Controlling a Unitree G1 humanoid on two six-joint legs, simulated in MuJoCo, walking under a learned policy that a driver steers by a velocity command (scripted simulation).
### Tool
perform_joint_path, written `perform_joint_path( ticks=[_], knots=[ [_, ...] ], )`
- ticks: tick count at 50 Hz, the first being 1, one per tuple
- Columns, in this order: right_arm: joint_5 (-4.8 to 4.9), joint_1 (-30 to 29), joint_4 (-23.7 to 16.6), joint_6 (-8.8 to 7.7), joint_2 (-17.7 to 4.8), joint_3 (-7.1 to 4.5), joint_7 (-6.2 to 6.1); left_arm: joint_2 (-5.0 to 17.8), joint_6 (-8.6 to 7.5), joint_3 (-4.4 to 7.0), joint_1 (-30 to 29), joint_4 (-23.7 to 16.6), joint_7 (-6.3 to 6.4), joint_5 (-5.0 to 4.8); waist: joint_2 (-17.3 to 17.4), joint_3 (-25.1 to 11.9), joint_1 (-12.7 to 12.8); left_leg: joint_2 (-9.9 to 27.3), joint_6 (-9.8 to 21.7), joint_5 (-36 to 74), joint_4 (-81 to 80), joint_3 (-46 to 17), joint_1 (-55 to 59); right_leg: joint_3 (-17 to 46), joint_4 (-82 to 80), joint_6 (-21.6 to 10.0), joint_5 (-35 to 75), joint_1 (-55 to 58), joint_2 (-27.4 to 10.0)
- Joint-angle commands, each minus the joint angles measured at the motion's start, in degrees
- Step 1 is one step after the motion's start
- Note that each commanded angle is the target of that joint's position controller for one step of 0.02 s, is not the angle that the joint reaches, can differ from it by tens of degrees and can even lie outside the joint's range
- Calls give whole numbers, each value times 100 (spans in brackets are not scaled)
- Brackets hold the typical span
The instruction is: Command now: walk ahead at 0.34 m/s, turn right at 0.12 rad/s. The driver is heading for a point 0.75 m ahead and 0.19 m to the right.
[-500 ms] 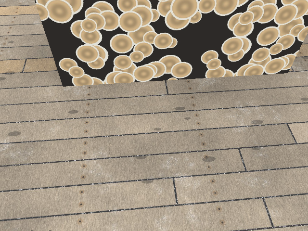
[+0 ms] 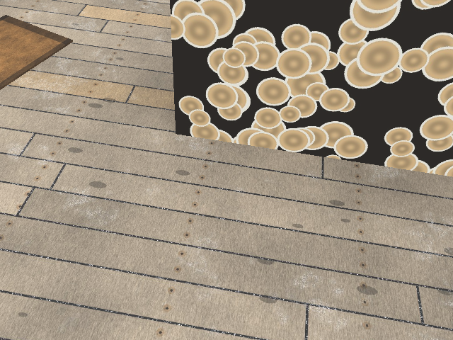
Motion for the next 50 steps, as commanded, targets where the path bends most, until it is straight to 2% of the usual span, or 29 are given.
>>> perform_joint_path(
  ticks=[1, 2, 3, 4, 7, 13, 15, 18, 19, 20, 21, 22, 23, 24, 25, 26, 27, 31, 35, 37, 40, 43, 44, 45, 46, 47, 48, 49, 50],
  knots=[
    [39, 351, -118, -323, -905, -273, -75, 760, -204, 232, -675, -553, 22, -42, 1307, 759, -411, 1723, 919, -1338, -2075, -2063, 1329, 695, 1007, -129, 527, -2733, -149],
    [30, 423, -107, -363, -718, -214, -85, 707, -221, 242, -627, -450, 10, 5, 1035, 749, -439, 1531, 714, -336, -2017, -1495, 1361, 803, 1053, -147, 878, -2605, -139],
    [-33, 403, -74, -411, -825, -242, -93, 509, -231, 201, -574, -452, -3, -17, 1137, 664, -349, 1546, 737, 21, -2084, -1348, 1240, 734, 1079, -90, 1338, -2530, -81],
    [-50, 408, -58, -449, -717, -234, -96, 474, -221, 201, -513, -389, 1, -14, 881, 587, -348, 1459, 706, 370, -2129, -1055, 1277, 752, 1138, -44, 1614, -2508, -81],
    [-48, 417, 22, -491, -639, -225, -97, 316, -188, 168, -489, -392, -34, 22, 789, 619, -334, 1319, 679, 1284, -2136, -262, 1174, 664, 699, 123, 2200, -2392, -37],
    [43, 782, 323, -449, -955, -316, -121, -49, -227, -44, -1458, -879, -267, 35, 621, 989, -667, 1514, 669, 1875, -2236, 445, 1101, -61, -912, -50, 2751, -1909, -149],
    [83, 895, 441, -387, -973, -323, -116, -16, -248, -56, -1660, -1034, -358, 11, 561, 1023, -660, 1604, 637, 2524, -2007, 579, 1505, -228, -1218, -238, 2440, -1953, -87],
    [105, 836, 464, -286, -1231, -379, -165, 228, -222, 52, -1396, -1138, -403, 19, 873, 430, -298, 1635, 476, 5734, -903, 842, 1899, -699, -1325, -611, 1691, -1048, 385],
    [89, 809, 451, -239, -1304, -394, -197, 443, -194, 163, -855, -1041, -383, 9, 986, 15, 27, 1591, 408, 6640, -93, 917, 1902, -804, -1293, -759, 1481, -340, 616],
    [110, 727, 416, -214, -1343, -391, -225, 737, -171, 323, 2, -861, -320, -11, 914, -498, 524, 1464, 266, 6704, 1036, 1027, 1397, -768, -1562, -981, 1717, 996, 803],
    [88, 707, 305, -271, -1313, -353, -249, 1070, -95, 484, 883, -680, -192, -14, 535, -973, 980, 1264, 60, 5236, 2537, 956, -7, 81, -1699, -1249, 1715, 2810, 409],
    [-31, 1174, -50, -441, -398, -48, -153, 1674, -98, 575, 850, -782, -112, -25, -1187, -1738, 386, -36, -386, -436, 5150, 688, -2612, 3679, -2191, -2522, 778, 4878, -1440],
    [98, 845, -68, -692, -874, -130, -57, 1224, -155, 426, 946, -855, -101, 54, -485, -2459, 672, -186, -293, -1360, 5819, -831, -3158, 4968, -3051, -2667, 175, 5069, -1811],
    [330, 133, -306, -781, -1111, -204, 1, 907, -202, 332, 803, -756, -99, 110, -231, -1542, 740, 137, -159, -920, 5607, -873, -3506, 3887, -3153, -2207, 464, 4428, -1520],
    [284, -9, -407, -827, -979, -154, -15, 837, -247, 296, 454, -738, -108, 70, 227, -776, 401, 393, -99, -508, 4911, -794, -3392, 3114, -3205, -1971, 1089, 3418, -1224],
    [84, -155, -339, -814, -927, -178, -72, 651, -267, 239, 101, -774, -108, 56, 542, -401, 199, 594, -90, -292, 4319, -699, -3092, 2510, -3261, -1730, 1770, 2705, -899],
    [39, 61, -353, -761, -930, -201, -70, 668, -275, 228, -140, -877, -78, 137, 182, -269, -65, 655, -166, -123, 4161, -728, -2705, 2358, -3401, -1831, 2154, 2060, -817],
    [-80, 183, -307, -535, -759, -164, -58, 715, -316, 248, -316, -831, 4, 86, 32, 15, -284, 664, -554, 252, 3169, -468, -2252, 1699, -3694, -1833, 2717, 805, -511],
    [-52, -857, -563, -566, -527, -41, -42, 831, -244, 282, -71, -703, 99, 49, -128, 220, 136, 405, -695, 1782, 1291, -394, -1897, 1365, -3580, -1479, 1974, 329, -157],
    [24, -1232, -648, -618, -582, -57, 1, 908, -205, 303, 198, -595, 126, 18, -170, 121, 312, 185, -700, 2203, 762, -404, -1614, 1571, -3462, -1365, 1700, 441, -214],
    [87, -1241, -660, -686, -773, -126, 86, 795, -189, 260, 392, -449, 135, -1, -336, 5, 302, 234, -528, 2165, 311, -601, -1485, 1967, -3022, -1238, 1366, 1046, -528],
    [110, -687, -565, -732, -978, -248, 80, 710, -163, 224, 317, -412, 115, 59, -593, 40, -83, 207, -177, 1354, 5, -431, -902, 2153, -2436, -1048, 1795, 1315, -615],
    [46, -220, -472, -770, -1151, -332, 42, 481, -163, 148, 423, -396, 100, 91, -464, -276, -281, 307, 29, 1217, -128, -477, -133, 1951, -1733, -869, 2106, 1260, -309],
    [-42, 559, -415, -790, -1435, -395, 4, 162, -164, 13, 475, -514, 91, 225, 311, -1063, -570, 1232, 385, 813, -205, -1518, 1168, 1464, -49, -644, 1327, 667, 115],
    [-79, 985, -115, -719, -1999, -552, 71, -158, -254, -89, 1275, -620, 80, 29, 2374, -1473, -188, 2320, 1395, -659, -998, -4419, 2672, 806, 1851, -254, -743, -1393, 925],
    [56, 942, -158, -704, -1341, -418, 121, 468, -270, 13, 1036, -482, 116, -63, 1593, -1071, -406, 2307, 1321, -1945, -1369, -4878, 2539, 1108, 2466, -215, -706, -2168, 590],
    [60, 695, -198, -683, -989, -312, 108, 768, -272, 98, 338, -579, 131, -41, 1091, -394, -531, 2062, 1093, -1646, -1378, -3898, 1978, 1032, 2488, -267, -202, -2308, 350],
    [-3, 426, -240, -647, -889, -256, 103, 712, -260, 77, -24, -647, 145, 60, 607, -150, -455, 1765, 964, -897, -1378, -3128, 1459, 789, 2296, -266, 200, -2117, 127],
    [-60, 315, -199, -605, -867, -230, 93, 668, -289, 78, -211, -726, 120, 168, 572, 71, -386, 1597, 1003, -177, -1463, -2728, 1060, 705, 1966, -226, 464, -2014, -49]
  ],
)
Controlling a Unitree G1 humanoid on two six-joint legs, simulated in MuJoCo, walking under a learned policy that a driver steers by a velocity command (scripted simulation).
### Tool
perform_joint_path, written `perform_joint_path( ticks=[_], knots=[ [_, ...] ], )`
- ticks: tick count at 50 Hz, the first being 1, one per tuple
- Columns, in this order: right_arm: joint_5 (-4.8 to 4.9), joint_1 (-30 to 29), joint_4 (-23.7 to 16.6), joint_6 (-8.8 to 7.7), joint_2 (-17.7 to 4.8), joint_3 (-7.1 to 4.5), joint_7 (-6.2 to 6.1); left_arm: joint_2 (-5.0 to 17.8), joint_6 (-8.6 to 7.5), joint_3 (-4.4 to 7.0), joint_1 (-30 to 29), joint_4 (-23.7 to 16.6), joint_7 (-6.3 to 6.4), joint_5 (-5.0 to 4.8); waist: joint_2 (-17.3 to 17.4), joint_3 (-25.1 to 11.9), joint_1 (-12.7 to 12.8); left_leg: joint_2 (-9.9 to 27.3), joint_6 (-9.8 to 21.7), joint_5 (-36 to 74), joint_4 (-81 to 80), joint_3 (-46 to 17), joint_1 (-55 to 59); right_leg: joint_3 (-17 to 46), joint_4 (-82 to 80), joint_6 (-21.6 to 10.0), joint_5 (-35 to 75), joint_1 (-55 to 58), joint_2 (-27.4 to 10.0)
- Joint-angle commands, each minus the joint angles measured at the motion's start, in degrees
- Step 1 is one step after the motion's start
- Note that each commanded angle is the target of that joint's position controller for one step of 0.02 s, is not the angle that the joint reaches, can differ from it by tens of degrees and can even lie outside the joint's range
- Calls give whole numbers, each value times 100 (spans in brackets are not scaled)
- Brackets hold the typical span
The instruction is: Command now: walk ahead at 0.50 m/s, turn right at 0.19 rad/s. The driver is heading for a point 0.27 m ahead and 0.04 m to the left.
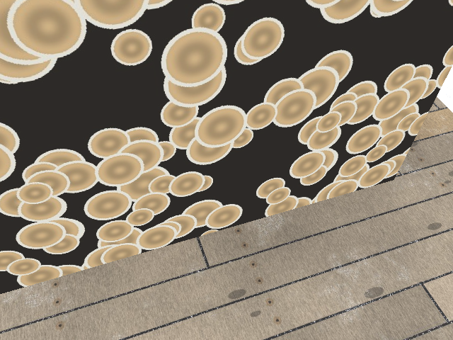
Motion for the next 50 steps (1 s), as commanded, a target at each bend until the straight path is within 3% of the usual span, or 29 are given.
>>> perform_joint_path(
  ticks=[1, 2, 3, 5, 6, 7, 10, 11, 13, 15, 16, 17, 18, 19, 20, 21, 22, 23, 24, 25, 27, 31, 33, 34, 35, 37, 39, 41, 50],
  knots=[
    [-62, 683, -127, 26, -705, -193, -36, 642, -196, 142, -739, -668, -48, 172, 522, -3, -441, 1460, 825, 213, -1653, -1942, 1716, 4, 5, -1, 547, -1889, -769],
    [-59, 579, -73, 38, -776, -191, -57, 479, -191, 110, -538, -695, -72, 87, 885, -148, -224, 1452, 933, 23, -1776, -1963, 1708, -116, -194, 62, 717, -1806, -780],
    [-10, 547, -60, 33, -754, -191, -66, 415, -174, 81, -498, -634, -67, 66, 829, -142, -230, 1410, 1009, 19, -1930, -1878, 1550, -180, -348, 106, 742, -1724, -830],
    [9, 550, 43, 92, -811, -182, -119, 246, -197, -1, -811, -733, -95, 112, 796, 114, -221, 1444, 1132, 1411, -1993, -1473, 1391, -340, -948, 288, 721, -1763, -779],
    [23, 591, 93, 136, -835, -188, -144, 221, -236, -24, -944, -746, -103, 189, 658, 120, -257, 1348, 1081, 2401, -1894, -1159, 1437, -434, -1295, 351, 909, -1733, -706],
    [12, 566, 141, 190, -990, -222, -178, 122, -270, -63, -1025, -753, -125, 197, 725, -5, -219, 1290, 1006, 2807, -1810, -919, 1433, -519, -1768, 388, 1250, -1516, -665],
    [22, 813, 298, 322, -961, -178, -247, 42, -340, -123, -1462, -708, -242, 169, 779, -273, -398, 1081, 780, 3460, -1650, -458, 1508, -671, -2847, 379, 2437, -841, -406],
    [59, 981, 372, 339, -889, -152, -241, 92, -343, -116, -1528, -713, -287, 165, 834, -334, -411, 1116, 709, 3233, -1586, -465, 1598, -620, -3041, 337, 2677, -685, -344],
    [110, 980, 428, 342, -951, -170, -244, 217, -329, -86, -1748, -788, -330, 157, 855, -288, -357, 1240, 608, 2865, -1417, -583, 1668, -447, -3315, 207, 2758, -507, -359],
    [124, 748, 406, 313, -1069, -214, -264, 409, -331, -23, -1631, -739, -307, 216, 774, -274, -157, 1311, 473, 2800, -1111, -678, 1682, -325, -3604, 32, 2647, -206, -379],
    [107, 609, 376, 302, -1119, -230, -272, 482, -337, 19, -1416, -651, -272, 244, 645, -356, 14, 1180, 369, 2842, -774, -612, 1593, -400, -3953, -56, 2838, 249, -297],
    [81, 708, 406, 276, -1009, -192, -258, 627, -342, 77, -1120, -550, -212, 276, 484, -546, 142, 947, 233, 2874, -247, -524, 1400, -400, -4217, -191, 3421, 961, -357],
    [-38, 804, 279, 226, -687, -62, -244, 907, -348, 116, -648, -513, -142, 352, -12, -1178, 212, 612, 7, 1681, 735, -291, 688, 272, -3867, -436, 5640, 2268, -1122],
    [-111, 1687, 345, 239, -48, 173, -219, 871, -262, 83, -586, -484, -98, 438, -1160, -1912, -140, 215, -332, -1828, 2076, -201, -639, 1623, -3537, -1467, 7185, 3743, -2368],
    [-76, 1525, 428, 321, -464, 115, -236, 364, -147, 8, -485, -404, -90, 272, -836, -2165, 85, 313, -461, -2661, 2563, -582, -745, 1971, -3878, -1627, 5903, 3498, -2312],
    [23, 1207, 342, 415, -783, 27, -254, 294, -88, -31, -811, -424, -114, 175, -572, -1569, 23, 472, -529, -2577, 2827, -608, -982, 1755, -4144, -1411, 4668, 2982, -2079],
    [28, 974, 326, 515, -807, 2, -323, 269, -49, -48, -1168, -431, -134, 153, -339, -1209, -82, 597, -584, -2365, 2756, -559, -1012, 1651, -4391, -1190, 3659, 2432, -1932],
    [-35, 802, 280, 634, -789, -11, -400, 283, -12, -68, -1485, -459, -141, 167, -240, -799, -180, 684, -658, -2167, 2510, -553, -838, 1572, -4732, -1103, 2808, 1672, -1895],
    [-47, 791, 247, 721, -751, -7, -460, 436, 14, -30, -1754, -442, -144, 222, -455, -574, -340, 759, -729, -1980, 2230, -563, -470, 1418, -4914, -1092, 2499, 1039, -1817],
    [-38, 894, 348, 727, -686, 13, -496, 533, 28, 11, -1916, -389, -144, 250, -536, -487, -412, 734, -789, -1779, 1899, -485, -25, 1104, -5056, -1004, 2142, 510, -1617],
    [-70, 896, 489, 681, -517, 52, -499, 502, 37, 23, -1958, -292, -122, 274, -493, -494, -398, 621, -769, -1239, 1380, -289, 534, 585, -5099, -868, 1769, 96, -1284],
    [-134, 625, 605, 626, -435, 88, -459, 378, 12, -7, -1982, -49, -121, 214, -404, -396, -383, 583, -622, -167, 306, -235, 1140, 437, -5017, -733, 564, -228, -1118],
    [-212, 349, 528, 572, -486, 119, -499, 189, -7, -90, -1737, 120, -129, 183, -199, -337, -329, 792, -492, 216, -322, -479, 1387, 449, -4957, -339, -8, -271, -953],
    [-184, 198, 494, 553, -757, 75, -525, 209, -3, -82, -1585, 196, -126, 203, 16, -164, -190, 906, -399, -91, -460, -556, 1161, 319, -4928, -140, -131, -224, -746],
    [-141, 138, 625, 516, -910, 6, -509, 301, 39, -38, -1577, 230, -88, 195, 413, 20, -123, 709, -344, -693, -423, -369, 544, 7, -4779, -19, 178, 159, -532],
    [-161, 14, 711, 394, -560, 116, -441, 281, 45, -63, -1585, 303, -38, 168, 586, -93, -120, 663, -413, -510, -635, -329, 466, -73, -4498, -22, 785, 584, -483],
    [-127, -35, 809, 300, -536, 136, -385, 338, 71, -59, -1465, 426, -4, 167, 685, -158, -83, 639, -446, -237, -660, -320, 533, -132, -4368, -76, 1400, 779, -464],
    [-152, -73, 897, 258, -579, 160, -340, 383, 100, -50, -1490, 486, 28, 154, 603, -178, -111, 623, -422, -9, -669, -325, 606, -123, -4291, -134, 1865, 869, -489],
    [-92, -87, 1348, 267, -653, 229, -342, 458, 108, -17, -1470, 866, 22, 129, 166, -336, -168, 523, -298, 394, -745, -197, 874, -142, -4266, -58, 2643, 1159, -494]
  ],
)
